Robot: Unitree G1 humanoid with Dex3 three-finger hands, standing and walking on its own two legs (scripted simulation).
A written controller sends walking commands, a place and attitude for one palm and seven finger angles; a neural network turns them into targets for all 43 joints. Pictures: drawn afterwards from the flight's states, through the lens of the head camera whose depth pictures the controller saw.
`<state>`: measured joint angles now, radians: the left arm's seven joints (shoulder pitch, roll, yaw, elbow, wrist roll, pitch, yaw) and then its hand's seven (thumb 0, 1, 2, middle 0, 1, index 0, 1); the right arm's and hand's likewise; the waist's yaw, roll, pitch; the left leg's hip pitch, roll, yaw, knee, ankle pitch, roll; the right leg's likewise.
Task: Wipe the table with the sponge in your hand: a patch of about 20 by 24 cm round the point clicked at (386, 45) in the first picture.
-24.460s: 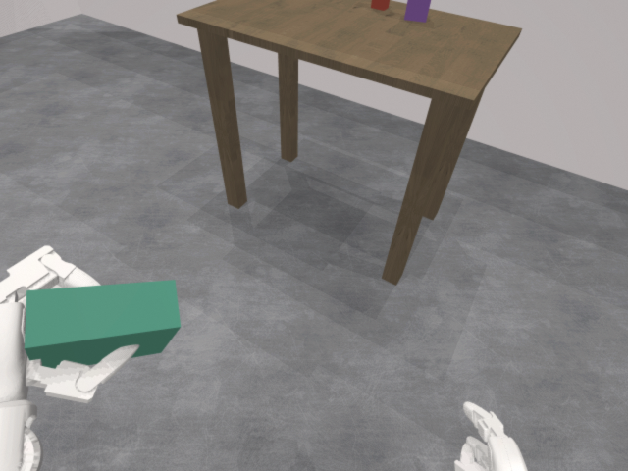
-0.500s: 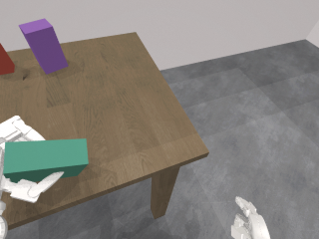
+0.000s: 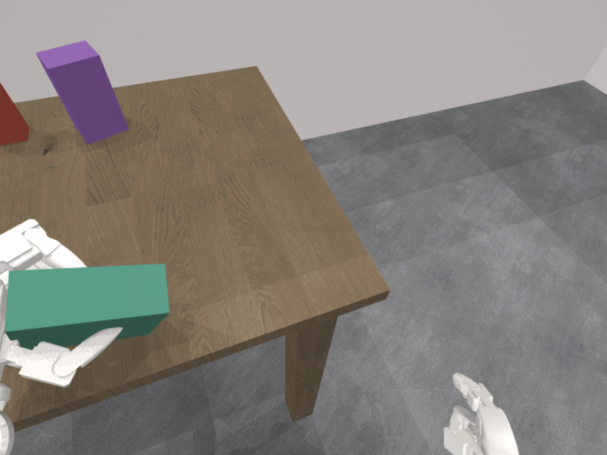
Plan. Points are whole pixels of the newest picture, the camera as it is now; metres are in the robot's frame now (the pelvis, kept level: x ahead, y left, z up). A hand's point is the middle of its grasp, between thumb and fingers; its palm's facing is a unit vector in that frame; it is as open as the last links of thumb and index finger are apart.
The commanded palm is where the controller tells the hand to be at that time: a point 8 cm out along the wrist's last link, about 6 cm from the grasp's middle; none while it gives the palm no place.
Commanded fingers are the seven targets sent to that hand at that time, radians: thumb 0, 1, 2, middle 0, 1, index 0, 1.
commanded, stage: shuffle to correct the standing spot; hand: left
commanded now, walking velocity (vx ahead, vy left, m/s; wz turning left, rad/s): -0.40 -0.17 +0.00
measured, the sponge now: (113, 306) +0.23 +0.21 +0.14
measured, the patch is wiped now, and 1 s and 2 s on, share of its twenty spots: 0.00 0.00 0.00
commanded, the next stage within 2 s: come to a stop and stand still in 0.50 s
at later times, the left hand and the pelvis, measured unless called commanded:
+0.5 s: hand (52, 318) +0.20 +0.24 +0.16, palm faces +0.35 -0.84 -0.42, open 8.9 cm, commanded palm +0.14 +0.28 +0.18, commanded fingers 0.00 0.10 1.30 -1.20 -1.60 -1.20 -1.60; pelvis -0.01 +0.00 +0.00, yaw +1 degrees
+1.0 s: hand (43, 300) +0.22 +0.26 +0.16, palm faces +0.37 -0.83 -0.40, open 8.9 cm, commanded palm +0.17 +0.30 +0.18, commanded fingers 0.00 0.10 1.30 -1.20 -1.60 -1.20 -1.60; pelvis +0.01 +0.01 +0.00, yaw +1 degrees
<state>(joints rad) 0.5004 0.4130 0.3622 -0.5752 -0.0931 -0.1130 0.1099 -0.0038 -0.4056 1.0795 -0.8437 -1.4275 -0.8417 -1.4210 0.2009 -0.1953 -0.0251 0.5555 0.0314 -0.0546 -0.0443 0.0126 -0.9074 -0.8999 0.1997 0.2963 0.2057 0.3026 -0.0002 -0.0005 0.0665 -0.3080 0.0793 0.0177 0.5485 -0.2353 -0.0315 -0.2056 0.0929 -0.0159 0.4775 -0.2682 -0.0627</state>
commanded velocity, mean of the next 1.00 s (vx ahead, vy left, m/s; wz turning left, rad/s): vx -0.03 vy -0.11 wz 0.00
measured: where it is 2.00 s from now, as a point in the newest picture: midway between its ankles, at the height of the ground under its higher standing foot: outside the picture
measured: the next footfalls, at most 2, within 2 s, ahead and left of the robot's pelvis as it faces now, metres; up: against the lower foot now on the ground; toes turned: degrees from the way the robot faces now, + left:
none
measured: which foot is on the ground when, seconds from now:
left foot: down 0.00-1.00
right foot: down 0.00-1.00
